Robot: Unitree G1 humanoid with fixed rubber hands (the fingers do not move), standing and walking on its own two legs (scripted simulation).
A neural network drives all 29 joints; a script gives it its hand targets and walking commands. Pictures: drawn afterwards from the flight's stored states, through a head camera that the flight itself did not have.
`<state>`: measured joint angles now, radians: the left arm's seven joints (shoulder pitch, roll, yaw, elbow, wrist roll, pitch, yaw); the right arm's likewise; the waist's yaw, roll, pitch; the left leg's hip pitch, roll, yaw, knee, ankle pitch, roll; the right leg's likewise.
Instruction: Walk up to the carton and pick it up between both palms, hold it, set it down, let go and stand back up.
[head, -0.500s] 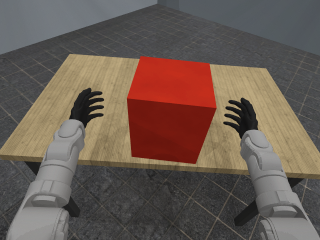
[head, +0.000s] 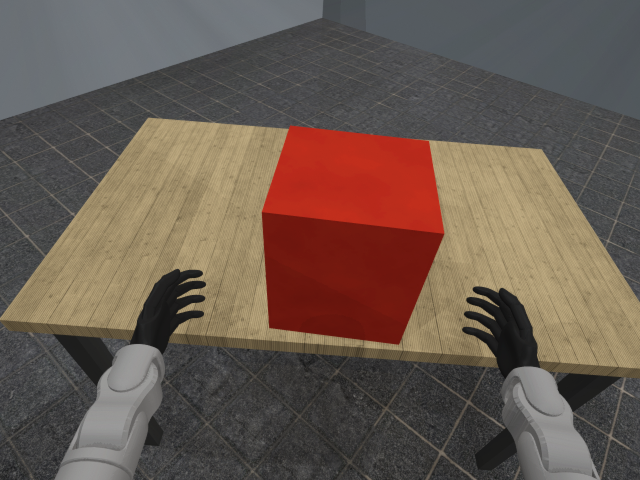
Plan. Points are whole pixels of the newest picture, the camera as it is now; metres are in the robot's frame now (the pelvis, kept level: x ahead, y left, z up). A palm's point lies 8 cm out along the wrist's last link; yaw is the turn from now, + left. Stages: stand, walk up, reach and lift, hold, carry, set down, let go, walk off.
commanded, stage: set down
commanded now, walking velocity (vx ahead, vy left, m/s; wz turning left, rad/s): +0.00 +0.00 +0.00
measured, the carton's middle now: (346, 238) +0.45 -0.02 +0.05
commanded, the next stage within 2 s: let go in 1.14 s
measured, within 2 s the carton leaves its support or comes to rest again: neither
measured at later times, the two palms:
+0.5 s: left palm (154, 391) +0.22 +0.21 +0.00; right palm (509, 411) +0.22 -0.22 +0.01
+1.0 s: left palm (146, 438) +0.18 +0.22 -0.03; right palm (505, 455) +0.18 -0.22 -0.03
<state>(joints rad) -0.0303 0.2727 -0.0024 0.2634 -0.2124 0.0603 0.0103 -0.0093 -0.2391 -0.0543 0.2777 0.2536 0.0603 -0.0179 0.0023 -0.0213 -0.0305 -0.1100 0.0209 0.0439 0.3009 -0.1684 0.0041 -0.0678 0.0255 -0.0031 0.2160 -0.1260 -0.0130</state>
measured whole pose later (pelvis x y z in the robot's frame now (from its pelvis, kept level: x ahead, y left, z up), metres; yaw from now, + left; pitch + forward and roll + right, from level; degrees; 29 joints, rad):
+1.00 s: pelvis +0.01 +0.00 +0.00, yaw -1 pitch -2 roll +0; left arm 0.30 0.25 -0.03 0.11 -0.13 0.33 0.00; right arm 0.32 -0.16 -0.02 0.21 0.12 0.11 -0.02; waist 0.04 -0.02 -0.01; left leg -0.09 0.02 0.07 0.30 -0.18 0.00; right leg -0.08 0.03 0.02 0.27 -0.16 -0.01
